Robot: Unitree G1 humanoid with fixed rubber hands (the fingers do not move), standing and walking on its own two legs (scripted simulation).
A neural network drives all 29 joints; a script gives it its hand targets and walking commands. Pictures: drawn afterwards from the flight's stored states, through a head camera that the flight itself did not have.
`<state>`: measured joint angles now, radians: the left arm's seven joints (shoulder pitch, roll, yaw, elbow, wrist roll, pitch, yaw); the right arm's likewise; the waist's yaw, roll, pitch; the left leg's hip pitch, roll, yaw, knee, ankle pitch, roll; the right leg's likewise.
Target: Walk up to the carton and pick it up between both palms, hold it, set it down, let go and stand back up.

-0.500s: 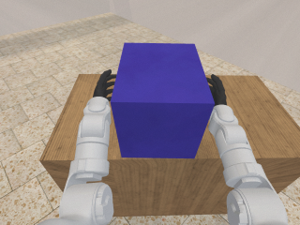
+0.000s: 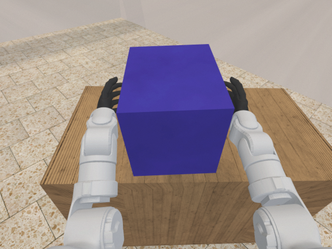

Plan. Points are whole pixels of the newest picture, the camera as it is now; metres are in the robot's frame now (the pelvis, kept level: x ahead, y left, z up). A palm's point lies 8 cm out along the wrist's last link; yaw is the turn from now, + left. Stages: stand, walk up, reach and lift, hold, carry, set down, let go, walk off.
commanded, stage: reach and lift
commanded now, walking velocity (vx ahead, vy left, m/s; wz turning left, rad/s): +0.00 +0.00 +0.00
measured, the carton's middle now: (172, 108) +0.42 -0.02 +0.13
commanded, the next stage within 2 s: hold in 0.46 s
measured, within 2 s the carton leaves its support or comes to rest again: neither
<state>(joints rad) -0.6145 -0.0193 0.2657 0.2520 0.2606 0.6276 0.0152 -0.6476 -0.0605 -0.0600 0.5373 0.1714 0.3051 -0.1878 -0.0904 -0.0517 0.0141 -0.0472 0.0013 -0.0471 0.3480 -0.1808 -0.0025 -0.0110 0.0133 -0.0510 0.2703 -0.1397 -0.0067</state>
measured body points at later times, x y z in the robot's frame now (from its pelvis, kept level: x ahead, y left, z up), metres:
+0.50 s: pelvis +0.00 +0.00 +0.00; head -0.05 +0.03 +0.45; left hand +0.38 +0.15 +0.19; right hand +0.37 -0.17 +0.19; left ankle +0.01 +0.12 -0.75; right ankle +0.01 -0.11 -0.75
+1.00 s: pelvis -0.02 -0.01 +0.00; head -0.07 +0.02 +0.45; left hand +0.37 +0.15 +0.20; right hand +0.36 -0.16 +0.20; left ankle +0.01 +0.12 -0.75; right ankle +0.01 -0.11 -0.75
